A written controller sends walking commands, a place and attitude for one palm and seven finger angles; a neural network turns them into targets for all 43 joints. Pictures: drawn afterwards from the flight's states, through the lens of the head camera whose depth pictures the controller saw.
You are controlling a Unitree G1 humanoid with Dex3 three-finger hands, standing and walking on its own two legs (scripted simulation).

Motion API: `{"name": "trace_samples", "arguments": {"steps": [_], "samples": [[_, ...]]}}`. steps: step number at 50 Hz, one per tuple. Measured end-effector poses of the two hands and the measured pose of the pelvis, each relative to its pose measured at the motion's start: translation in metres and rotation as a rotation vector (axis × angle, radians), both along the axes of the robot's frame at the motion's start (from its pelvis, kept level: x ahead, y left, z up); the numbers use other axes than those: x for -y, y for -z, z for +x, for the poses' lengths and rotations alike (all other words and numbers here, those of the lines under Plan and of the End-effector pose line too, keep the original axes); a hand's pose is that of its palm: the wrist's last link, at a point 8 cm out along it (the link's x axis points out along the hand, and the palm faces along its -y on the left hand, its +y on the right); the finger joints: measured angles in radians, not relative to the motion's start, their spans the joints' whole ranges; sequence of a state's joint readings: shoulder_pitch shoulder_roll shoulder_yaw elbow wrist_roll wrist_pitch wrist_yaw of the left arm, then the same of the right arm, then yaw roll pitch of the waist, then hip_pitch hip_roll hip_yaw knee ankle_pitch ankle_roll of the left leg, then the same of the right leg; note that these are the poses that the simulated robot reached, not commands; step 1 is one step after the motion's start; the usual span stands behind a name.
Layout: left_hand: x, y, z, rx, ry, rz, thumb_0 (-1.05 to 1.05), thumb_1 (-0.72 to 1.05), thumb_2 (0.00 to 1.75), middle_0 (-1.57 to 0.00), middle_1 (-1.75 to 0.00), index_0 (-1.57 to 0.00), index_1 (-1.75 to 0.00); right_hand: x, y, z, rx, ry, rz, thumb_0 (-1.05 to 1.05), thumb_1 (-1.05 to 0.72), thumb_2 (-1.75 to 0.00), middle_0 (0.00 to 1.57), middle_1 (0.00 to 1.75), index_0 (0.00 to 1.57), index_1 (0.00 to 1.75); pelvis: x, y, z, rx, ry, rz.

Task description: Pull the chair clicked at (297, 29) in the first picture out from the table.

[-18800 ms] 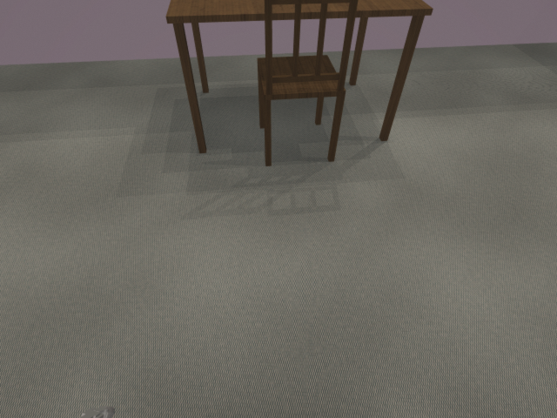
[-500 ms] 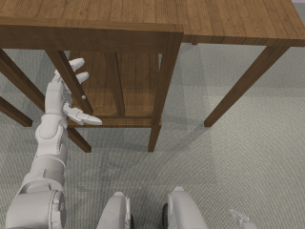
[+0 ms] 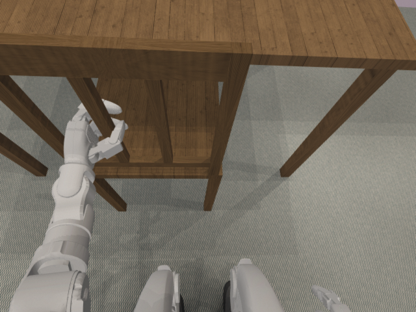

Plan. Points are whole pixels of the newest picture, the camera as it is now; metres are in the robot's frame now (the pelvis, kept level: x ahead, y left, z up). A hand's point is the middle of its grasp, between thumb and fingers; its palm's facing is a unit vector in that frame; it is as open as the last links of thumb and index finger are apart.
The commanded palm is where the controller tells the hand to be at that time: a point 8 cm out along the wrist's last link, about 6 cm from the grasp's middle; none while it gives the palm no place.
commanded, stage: hook a spindle and tug to test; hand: left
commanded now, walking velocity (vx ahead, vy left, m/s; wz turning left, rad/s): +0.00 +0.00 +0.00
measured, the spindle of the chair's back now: (107, 127) +0.46 +0.19 +0.01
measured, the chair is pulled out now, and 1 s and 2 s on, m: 0.00 0.05 0.16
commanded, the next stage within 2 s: step backward, pulling the chair out in 0.62 s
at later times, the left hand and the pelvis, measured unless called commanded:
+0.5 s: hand (120, 153) +0.40 +0.16 +0.02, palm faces +0.01 -1.00 -0.02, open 5.5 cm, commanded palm +0.36 +0.20 +0.01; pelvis +0.02 +0.00 +0.01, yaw +0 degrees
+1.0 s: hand (125, 156) +0.38 +0.14 +0.03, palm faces +0.08 -0.99 -0.11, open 5.5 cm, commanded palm +0.36 +0.20 +0.02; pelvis +0.03 +0.00 +0.09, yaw +0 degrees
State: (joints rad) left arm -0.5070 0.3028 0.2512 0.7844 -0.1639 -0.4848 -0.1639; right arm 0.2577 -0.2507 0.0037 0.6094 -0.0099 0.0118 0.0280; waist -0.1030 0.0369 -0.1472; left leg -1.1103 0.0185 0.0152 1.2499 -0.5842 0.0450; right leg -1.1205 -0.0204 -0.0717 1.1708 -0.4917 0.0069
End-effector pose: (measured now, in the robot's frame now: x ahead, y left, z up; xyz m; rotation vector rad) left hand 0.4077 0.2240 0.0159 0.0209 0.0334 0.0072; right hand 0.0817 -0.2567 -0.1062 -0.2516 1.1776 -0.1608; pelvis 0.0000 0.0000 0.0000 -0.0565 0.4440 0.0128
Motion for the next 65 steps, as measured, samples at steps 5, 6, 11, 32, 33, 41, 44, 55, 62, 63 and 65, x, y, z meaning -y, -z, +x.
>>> {"name": "trace_samples", "arguments": {"steps": [5, 6, 11, 32, 33, 41, 44, 55, 62, 63, 65], "samples": [[0.002, 0.000, -0.002, -0.004, -0.007, -0.004, 0.01, 0.72, 0.81, -0.41, -1.42, -0.41, -1.45, 0.000, -0.002, 0.003, 0.004, 0.007, 0.007, 0.01, -0.90, -0.90, 0.20, 0.30, 0.20, 0.30, 0.000, -0.002, 0.004, 0.000, 0.004, 0.001], [0.002, 0.000, -0.003, -0.005, -0.007, -0.004, 0.01, 0.72, 0.81, -0.41, -1.43, -0.41, -1.45, 0.000, -0.003, 0.005, 0.006, 0.007, 0.008, 0.01, -0.90, -0.90, 0.20, 0.30, 0.20, 0.30, 0.000, -0.003, 0.005, 0.000, 0.005, 0.001], [0.004, 0.000, -0.008, -0.007, -0.005, -0.005, 0.01, 0.73, 0.78, -0.40, -1.44, -0.40, -1.45, -0.001, -0.006, 0.012, 0.020, 0.008, 0.015, 0.01, -0.90, -0.90, 0.20, 0.30, 0.20, 0.30, 0.001, -0.006, 0.010, 0.000, 0.008, 0.003], [0.016, -0.001, -0.041, -0.004, 0.004, 0.002, 0.02, 0.72, 0.76, -0.40, -1.41, -0.40, -1.45, -0.002, -0.007, 0.058, 0.122, -0.044, 0.038, 0.01, -0.90, -0.90, 0.20, 0.30, 0.20, 0.30, 0.008, -0.007, 0.020, 0.009, 0.002, 0.014], [0.016, -0.001, -0.042, -0.002, 0.003, 0.002, 0.02, 0.72, 0.76, -0.40, -1.41, -0.40, -1.45, -0.001, -0.007, 0.059, 0.125, -0.048, 0.037, 0.01, -0.90, -0.90, 0.20, 0.30, 0.20, 0.30, 0.009, -0.007, 0.019, 0.010, 0.001, 0.014], [0.019, -0.015, -0.043, -0.148, -0.046, 0.088, 0.03, 0.70, 0.79, -0.40, -1.33, -0.40, -1.45, -0.004, -0.025, 0.058, 0.108, 0.028, 0.026, 0.01, -0.90, -0.90, 0.20, 0.30, 0.20, 0.30, 0.011, -0.029, 0.014, 0.117, -0.006, 0.032], [0.023, -0.023, -0.046, -0.284, -0.106, 0.075, 0.06, 0.71, 0.80, -0.36, -1.23, -0.41, -1.45, -0.010, -0.051, 0.053, 0.102, 0.073, 0.026, 0.01, -0.90, -0.90, 0.20, 0.30, 0.20, 0.30, 0.008, -0.056, 0.021, 0.160, 0.004, 0.041], [0.031, -0.033, -0.050, -0.440, -0.052, 0.097, 0.09, 0.70, 0.77, -0.33, -1.16, -0.48, -1.45, 0.005, -0.105, 0.017, 0.039, 0.129, -0.088, 0.01, -0.90, -0.90, 0.20, 0.30, 0.20, 0.30, -0.005, -0.098, 0.021, 0.277, 0.028, 0.019], [0.036, -0.033, -0.064, -0.440, -0.055, 0.103, 0.08, 0.70, 0.76, -0.32, -1.17, -0.49, -1.45, 0.008, -0.100, -0.003, 0.027, 0.150, -0.066, 0.01, -0.90, -0.90, 0.20, 0.30, 0.20, 0.30, -0.003, -0.099, 0.015, 0.332, 0.073, 0.027], [0.037, -0.033, -0.067, -0.440, -0.060, 0.103, 0.08, 0.70, 0.76, -0.32, -1.17, -0.49, -1.45, 0.007, -0.098, -0.005, 0.025, 0.154, -0.057, 0.01, -0.90, -0.90, 0.20, 0.30, 0.20, 0.30, -0.002, -0.099, 0.014, 0.336, 0.076, 0.027], [0.039, -0.033, -0.073, -0.443, -0.071, 0.102, 0.08, 0.70, 0.77, -0.33, -1.16, -0.50, -1.45, 0.005, -0.094, -0.009, 0.021, 0.160, -0.039, 0.01, -0.90, -0.90, 0.20, 0.30, 0.20, 0.30, 0.001, -0.099, 0.010, 0.340, 0.079, 0.027]]}}
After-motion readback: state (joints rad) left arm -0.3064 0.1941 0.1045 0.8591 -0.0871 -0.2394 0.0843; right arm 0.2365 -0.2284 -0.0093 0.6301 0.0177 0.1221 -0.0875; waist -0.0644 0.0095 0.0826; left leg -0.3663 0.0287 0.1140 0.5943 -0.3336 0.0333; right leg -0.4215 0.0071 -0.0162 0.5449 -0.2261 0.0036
